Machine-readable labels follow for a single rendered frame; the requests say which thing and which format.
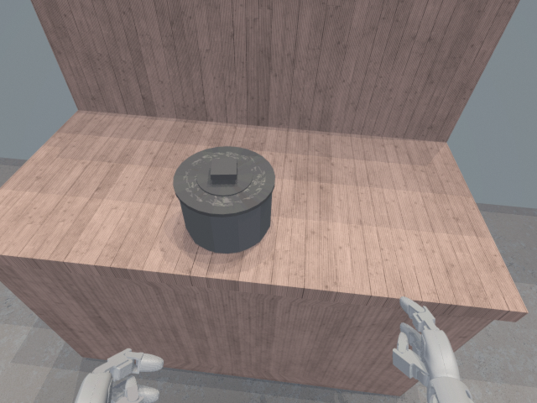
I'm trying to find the robot right forearm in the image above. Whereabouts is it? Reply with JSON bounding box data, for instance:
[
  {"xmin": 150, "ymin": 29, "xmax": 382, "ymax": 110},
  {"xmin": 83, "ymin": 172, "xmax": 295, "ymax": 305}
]
[{"xmin": 427, "ymin": 377, "xmax": 475, "ymax": 403}]

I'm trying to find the knob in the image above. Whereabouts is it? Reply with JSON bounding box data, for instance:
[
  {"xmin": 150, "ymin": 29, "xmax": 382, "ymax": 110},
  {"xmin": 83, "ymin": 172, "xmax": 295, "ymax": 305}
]
[{"xmin": 211, "ymin": 159, "xmax": 237, "ymax": 181}]

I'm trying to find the right robot hand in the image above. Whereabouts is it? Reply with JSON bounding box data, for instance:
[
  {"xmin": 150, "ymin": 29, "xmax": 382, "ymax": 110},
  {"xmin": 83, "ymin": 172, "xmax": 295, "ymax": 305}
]
[{"xmin": 393, "ymin": 296, "xmax": 461, "ymax": 388}]

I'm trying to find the lid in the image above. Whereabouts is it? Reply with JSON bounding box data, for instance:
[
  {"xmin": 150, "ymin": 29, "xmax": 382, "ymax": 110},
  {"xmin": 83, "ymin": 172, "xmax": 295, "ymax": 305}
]
[{"xmin": 173, "ymin": 146, "xmax": 275, "ymax": 217}]

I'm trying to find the pot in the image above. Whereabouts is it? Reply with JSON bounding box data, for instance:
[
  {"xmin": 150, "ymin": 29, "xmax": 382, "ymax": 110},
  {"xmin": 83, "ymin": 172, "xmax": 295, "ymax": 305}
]
[{"xmin": 180, "ymin": 195, "xmax": 272, "ymax": 254}]

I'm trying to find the table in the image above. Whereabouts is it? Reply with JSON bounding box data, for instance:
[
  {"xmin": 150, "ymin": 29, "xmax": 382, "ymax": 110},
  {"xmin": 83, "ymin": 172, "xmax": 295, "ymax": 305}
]
[{"xmin": 0, "ymin": 0, "xmax": 528, "ymax": 396}]

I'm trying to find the left robot hand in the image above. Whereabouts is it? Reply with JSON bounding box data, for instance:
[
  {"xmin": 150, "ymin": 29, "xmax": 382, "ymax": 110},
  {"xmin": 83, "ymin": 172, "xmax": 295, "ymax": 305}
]
[{"xmin": 75, "ymin": 348, "xmax": 164, "ymax": 403}]

